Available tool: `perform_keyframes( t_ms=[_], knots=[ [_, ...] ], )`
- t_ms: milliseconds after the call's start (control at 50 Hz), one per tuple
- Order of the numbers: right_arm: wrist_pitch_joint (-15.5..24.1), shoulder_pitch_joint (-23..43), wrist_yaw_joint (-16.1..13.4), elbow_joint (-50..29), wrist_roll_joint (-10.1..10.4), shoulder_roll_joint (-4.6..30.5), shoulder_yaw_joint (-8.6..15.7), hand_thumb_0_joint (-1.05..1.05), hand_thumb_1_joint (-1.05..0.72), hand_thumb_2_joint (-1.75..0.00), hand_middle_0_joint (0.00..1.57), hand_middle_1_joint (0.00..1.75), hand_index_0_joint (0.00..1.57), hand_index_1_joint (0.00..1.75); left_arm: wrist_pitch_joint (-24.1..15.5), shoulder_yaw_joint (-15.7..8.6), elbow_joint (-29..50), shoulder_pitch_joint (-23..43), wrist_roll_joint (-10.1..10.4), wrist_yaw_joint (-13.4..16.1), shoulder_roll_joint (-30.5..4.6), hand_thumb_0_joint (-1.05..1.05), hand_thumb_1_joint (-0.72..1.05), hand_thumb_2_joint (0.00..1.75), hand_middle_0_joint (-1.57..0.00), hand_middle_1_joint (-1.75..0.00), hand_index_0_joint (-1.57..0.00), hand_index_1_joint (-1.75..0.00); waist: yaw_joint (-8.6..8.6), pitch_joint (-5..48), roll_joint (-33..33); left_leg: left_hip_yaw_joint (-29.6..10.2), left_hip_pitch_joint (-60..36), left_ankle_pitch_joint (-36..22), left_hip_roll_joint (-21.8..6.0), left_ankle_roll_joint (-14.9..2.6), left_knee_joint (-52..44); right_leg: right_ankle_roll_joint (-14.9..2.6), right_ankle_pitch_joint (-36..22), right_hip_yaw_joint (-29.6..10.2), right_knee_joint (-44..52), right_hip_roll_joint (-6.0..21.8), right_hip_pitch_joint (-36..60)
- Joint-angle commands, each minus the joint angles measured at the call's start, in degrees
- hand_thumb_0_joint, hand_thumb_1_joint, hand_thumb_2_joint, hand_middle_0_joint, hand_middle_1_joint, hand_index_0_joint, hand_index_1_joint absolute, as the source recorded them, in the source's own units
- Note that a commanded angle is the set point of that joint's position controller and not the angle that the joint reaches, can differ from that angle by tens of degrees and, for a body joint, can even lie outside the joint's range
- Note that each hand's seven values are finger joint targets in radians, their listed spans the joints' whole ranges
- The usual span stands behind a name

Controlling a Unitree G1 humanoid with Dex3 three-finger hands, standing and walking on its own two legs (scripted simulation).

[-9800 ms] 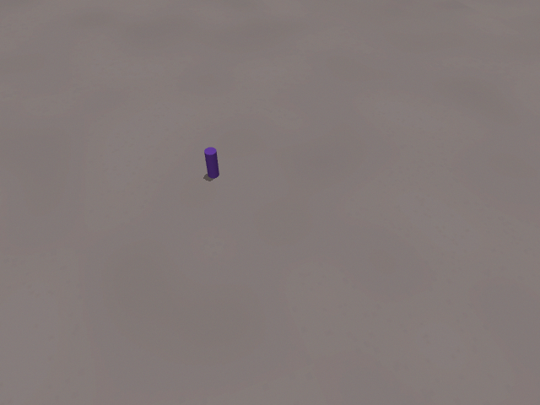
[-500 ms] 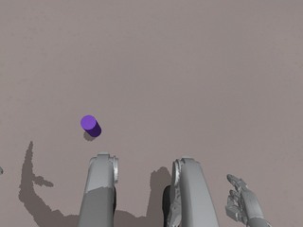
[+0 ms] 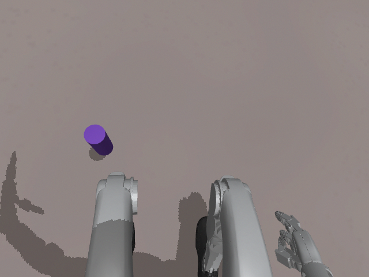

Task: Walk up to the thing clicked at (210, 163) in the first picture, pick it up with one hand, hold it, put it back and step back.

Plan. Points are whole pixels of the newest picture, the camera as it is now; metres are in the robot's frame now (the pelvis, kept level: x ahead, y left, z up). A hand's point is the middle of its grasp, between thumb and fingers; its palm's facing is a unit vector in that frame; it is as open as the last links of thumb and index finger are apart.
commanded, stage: go down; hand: left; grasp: from the side
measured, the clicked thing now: (100, 141) +0.44 +0.24 -0.35
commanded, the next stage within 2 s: approach in 0.74 s
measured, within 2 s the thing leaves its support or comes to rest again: neither
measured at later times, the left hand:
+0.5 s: hand out of the picture +0.35 +0.41 -0.03, palm faces +0.16 -0.98 -0.12, open 17.5 cm
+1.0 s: hand out of the picture +0.36 +0.42 -0.05, palm faces +0.17 -0.98 -0.08, open 17.5 cm
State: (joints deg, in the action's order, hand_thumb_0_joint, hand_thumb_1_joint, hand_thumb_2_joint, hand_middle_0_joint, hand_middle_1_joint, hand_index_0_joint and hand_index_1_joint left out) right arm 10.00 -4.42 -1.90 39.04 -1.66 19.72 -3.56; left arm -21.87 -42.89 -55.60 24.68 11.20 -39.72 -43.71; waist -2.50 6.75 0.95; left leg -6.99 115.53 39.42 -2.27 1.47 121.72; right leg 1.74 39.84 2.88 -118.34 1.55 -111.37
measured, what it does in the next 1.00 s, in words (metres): lowers itself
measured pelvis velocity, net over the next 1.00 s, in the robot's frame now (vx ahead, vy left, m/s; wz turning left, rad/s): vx -0.01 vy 0.00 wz -0.02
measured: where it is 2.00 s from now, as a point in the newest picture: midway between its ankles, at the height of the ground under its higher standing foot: (165, 263)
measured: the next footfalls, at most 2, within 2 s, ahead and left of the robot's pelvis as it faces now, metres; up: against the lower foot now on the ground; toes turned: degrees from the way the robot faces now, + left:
none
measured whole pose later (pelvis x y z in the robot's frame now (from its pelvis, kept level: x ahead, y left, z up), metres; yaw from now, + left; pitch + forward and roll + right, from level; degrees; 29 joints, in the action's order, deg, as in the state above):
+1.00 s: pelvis -0.01 +0.00 -0.05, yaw -1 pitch +31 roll -7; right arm 10.3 -3.8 -0.8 39.0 -2.6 21.0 -6.6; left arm -25.1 -47.5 -62.5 30.6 14.6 -44.8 -50.4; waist -4.3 4.1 2.1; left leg -8.3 123.6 39.7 -1.7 1.1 131.3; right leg 2.4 40.2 2.9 -127.2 1.1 -118.6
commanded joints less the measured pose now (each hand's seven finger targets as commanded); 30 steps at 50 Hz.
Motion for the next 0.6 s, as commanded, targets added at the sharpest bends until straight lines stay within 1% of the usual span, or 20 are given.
perform_keyframes(
  t_ms=[0, 20, 60, 80, 120, 160, 200, 240, 260, 340, 380, 400, 420, 440, 460, 480, 500, 520, 540, 580],
  knots=[
    [1.6, -6.3, -1.0, -3.5, 0.4, 12.8, 4.5, 0.0, -0.92, -0.91, 0.2, 0.3, 0.2, 0.3, -3.1, -5.1, 9.4, 8.6, 2.1, 0.0, -24.0, 0.0, -0.56, 0.08, -0.05, -0.08, -0.04, -0.08, 2.15, 33.7, -12.4, 2.5, -25.9, -6.6, 0.3, -2.43, -16.4, -3.83, -7.2, 2.2, 10.8, -1.9, 13.3],
    [1.6, -6.4, -0.9, -3.5, 0.3, 13.0, 4.5, 0.0, -0.91, -0.91, 0.2, 0.3, 0.2, 0.3, -3.0, -5.3, 8.3, 8.5, 2.1, 0.1, -23.6, 0.0, -0.56, 0.08, -0.05, -0.08, -0.04, -0.08, 1.77, 33.4, -12.0, 2.5, -25.8, -6.6, 0.3, -2.48, -16.0, -3.78, -7.4, 2.3, 10.6, -1.9, 13.0],
    [1.6, -6.6, -0.8, -3.6, 0.4, 12.8, 4.2, 0.0, -0.92, -0.91, 0.2, 0.3, 0.2, 0.3, -3.1, -5.7, 9.7, 10.4, 2.3, 0.0, -25.6, 0.0, -0.56, 0.08, -0.05, -0.07, -0.03, -0.08, 1.66, 33.6, -11.4, 3.0, -23.3, -4.8, 0.4, -2.7, -15.4, -3.65, -5.9, 2.2, 10.7, -2.0, 13.9],
    [1.6, -6.3, -0.8, -3.8, 0.4, 12.8, 4.1, 0.0, -0.92, -0.91, 0.2, 0.3, 0.2, 0.3, -3.2, -6.4, 10.1, 9.6, 2.4, -0.2, -26.1, 0.0, -0.55, 0.08, -0.04, -0.07, -0.03, -0.08, 2.49, 34.7, -11.5, 3.1, -24.2, -5.5, 0.4, -2.71, -15.0, -3.66, -6.4, 2.2, 10.3, -2.0, 14.1],
    [1.7, -6.5, -0.8, -3.9, 0.3, 12.9, 4.1, 0.0, -0.92, -0.91, 0.2, 0.3, 0.2, 0.3, -2.8, -5.9, 9.0, 9.7, 2.4, -0.4, -25.8, 0.0, -0.55, 0.08, -0.05, -0.07, -0.04, -0.07, 1.78, 34.8, -10.9, 3.9, -22.7, -6.2, 0.7, -2.85, -13.9, -3.61, -6.6, 2.0, 10.5, -2.1, 14.5],
    [1.8, -6.4, -0.8, -3.5, 0.5, 13.4, 4.0, 0.0, -0.92, -0.91, 0.2, 0.3, 0.2, 0.3, -2.8, -5.3, 8.6, 10.4, 2.5, -0.8, -25.2, 0.0, -0.55, 0.08, -0.04, -0.07, -0.03, -0.08, 1.63, 32.7, -12.8, 2.4, -23.7, -5.5, 0.3, -2.52, -14.8, -3.9, -6.5, 2.6, 8.7, -2.0, 10.9],
    [1.7, -6.6, -0.8, -3.5, 0.5, 13.2, 3.9, 0.0, -0.92, -0.91, 0.2, 0.3, 0.2, 0.3, -2.8, -5.8, 8.4, 10.9, 2.3, -0.8, -26.3, 0.0, -0.56, 0.08, -0.05, -0.07, -0.04, -0.08, 1.52, 33.2, -12.4, 2.4, -23.2, -4.9, 0.3, -2.57, -14.2, -3.8, -5.9, 2.7, 8.8, -2.0, 11.0],
    [1.7, -6.6, -0.8, -3.6, 0.5, 13.6, 3.8, 0.0, -0.92, -0.91, 0.2, 0.3, 0.2, 0.3, -2.9, -5.7, 9.3, 11.1, 2.5, -1.2, -26.1, 0.0, -0.55, 0.08, -0.04, -0.07, -0.03, -0.08, 1.59, 33.6, -13.9, 2.1, -24.7, -6.0, 0.3, -2.36, -14.2, -3.9, -7.1, 2.8, 7.6, -1.9, 10.1],
    [1.8, -7.0, -0.7, -3.4, 0.4, 13.3, 3.7, 0.0, -0.92, -0.91, 0.2, 0.3, 0.2, 0.3, -2.9, -6.2, 9.0, 11.5, 2.5, -1.2, -26.7, 0.0, -0.55, 0.08, -0.05, -0.07, -0.04, -0.08, 1.09, 34.2, -13.3, 2.4, -23.7, -6.7, 0.5, -2.44, -13.4, -3.84, -7.4, 2.8, 7.7, -1.8, 10.9],
    [1.7, -7.3, -0.7, -3.4, 0.3, 13.2, 3.5, 0.0, -0.92, -0.91, 0.2, 0.3, 0.2, 0.3, -2.8, -6.6, 8.3, 10.5, 2.8, -1.6, -26.9, 0.0, -0.57, 0.08, -0.05, -0.07, -0.04, -0.08, 1.67, 35.0, -12.0, 3.4, -23.0, -9.0, 0.7, -2.59, -11.7, -3.76, -8.6, 2.5, 7.8, -2.0, 12.0],
    [1.8, -7.1, -0.7, -3.4, 0.3, 13.5, 3.5, 0.0, -0.92, -0.91, 0.2, 0.3, 0.2, 0.3, -2.7, -6.5, 8.0, 11.8, 2.7, -1.6, -27.5, 0.0, -0.58, 0.07, -0.05, -0.07, -0.04, -0.08, 1.46, 33.4, -12.6, 3.1, -22.1, -6.5, 0.7, -2.66, -12.1, -3.85, -6.9, 2.6, 7.6, -2.0, 10.5],
    [1.7, -7.4, -0.6, -3.2, 0.3, 13.5, 3.5, 0.0, -0.92, -0.91, 0.2, 0.3, 0.2, 0.3, -2.9, -6.7, 8.1, 11.8, 2.8, -1.7, -27.3, 0.0, -0.58, 0.08, -0.05, -0.07, -0.04, -0.08, 1.22, 33.8, -12.6, 3.1, -22.4, -7.3, 0.7, -2.59, -11.9, -3.84, -7.6, 2.7, 7.2, -2.0, 10.5],
    [1.7, -7.3, -0.7, -3.2, 0.3, 13.6, 3.6, 0.0, -0.92, -0.91, 0.2, 0.3, 0.2, 0.3, -2.8, -6.6, 7.8, 11.9, 2.6, -1.8, -27.6, 0.0, -0.59, 0.08, -0.05, -0.07, -0.04, -0.08, 1.54, 33.5, -12.7, 3.2, -22.3, -7.1, 0.7, -2.59, -11.7, -3.9, -7.3, 2.6, 7.2, -2.0, 9.9],
    [1.8, -7.2, -0.6, -3.1, 0.4, 13.4, 3.4, 0.0, -0.92, -0.91, 0.2, 0.3, 0.2, 0.3, -3.0, -6.8, 8.3, 12.7, 2.5, -1.9, -28.2, 0.0, -0.57, 0.08, -0.05, -0.08, -0.04, -0.08, 1.07, 32.9, -13.0, 2.8, -21.7, -5.9, 0.6, -2.65, -11.8, -3.88, -6.3, 2.9, 6.7, -2.0, 9.3],
    [1.8, -7.2, -0.5, -3.4, 0.4, 13.6, 3.4, 0.0, -0.92, -0.91, 0.2, 0.3, 0.2, 0.3, -3.0, -7.4, 7.6, 11.9, 2.6, -1.7, -28.8, 0.0, -0.58, 0.08, -0.05, -0.07, -0.04, -0.08, 1.49, 33.1, -12.3, 2.8, -21.4, -5.8, 0.7, -2.68, -12.0, -3.87, -6.3, 2.9, 6.9, -2.1, 9.8],
    [1.7, -6.6, -0.6, -3.4, 0.4, 13.6, 3.4, 0.0, -0.92, -0.91, 0.2, 0.3, 0.2, 0.3, -3.0, -6.8, 7.5, 11.9, 2.6, -1.9, -28.3, 0.0, -0.58, 0.08, -0.05, -0.07, -0.04, -0.08, 1.74, 32.1, -12.8, 2.7, -21.3, -4.5, 0.6, -2.69, -12.1, -3.87, -5.4, 2.9, 6.8, -2.1, 8.3],
    [1.7, -7.1, -0.6, -3.4, 0.3, 13.9, 3.6, 0.0, -0.92, -0.91, 0.2, 0.3, 0.2, 0.3, -3.0, -6.9, 7.5, 12.1, 2.7, -2.1, -27.8, 0.0, -0.58, 0.08, -0.05, -0.08, -0.04, -0.08, 1.33, 32.9, -13.6, 2.8, -22.5, -5.8, 0.6, -2.54, -11.6, -3.94, -6.5, 2.8, 6.5, -2.0, 8.5],
    [1.8, -6.6, -0.6, -3.3, 0.3, 13.9, 3.5, 0.0, -0.92, -0.91, 0.2, 0.3, 0.2, 0.3, -3.1, -6.4, 7.7, 12.8, 2.9, -2.4, -27.6, 0.0, -0.57, 0.08, -0.05, -0.07, -0.04, -0.08, 0.97, 31.8, -13.8, 2.5, -21.6, -4.3, 0.5, -2.59, -11.9, -3.89, -5.5, 3.0, 6.2, -2.0, 7.6],
    [1.8, -7.1, -0.5, -3.3, 0.3, 13.7, 3.5, 0.0, -0.92, -0.91, 0.2, 0.3, 0.2, 0.3, -3.2, -6.7, 7.8, 13.0, 3.0, -2.5, -27.7, 0.0, -0.58, 0.08, -0.05, -0.07, -0.04, -0.08, 0.8, 32.8, -12.7, 2.9, -21.2, -5.0, 0.6, -2.69, -11.1, -3.81, -5.9, 2.9, 6.6, -2.1, 8.6],
    [1.9, -6.7, -0.6, -3.4, 0.3, 13.9, 3.4, 0.0, -0.92, -0.91, 0.2, 0.3, 0.2, 0.3, -3.3, -7.2, 7.2, 12.4, 3.2, -2.6, -28.7, 0.0, -0.56, 0.08, -0.05, -0.07, -0.03, -0.08, 1.3, 32.6, -12.2, 3.4, -20.6, -4.7, 0.8, -2.86, -10.8, -3.76, -5.4, 2.7, 7.0, -2.2, 8.9]
  ],
)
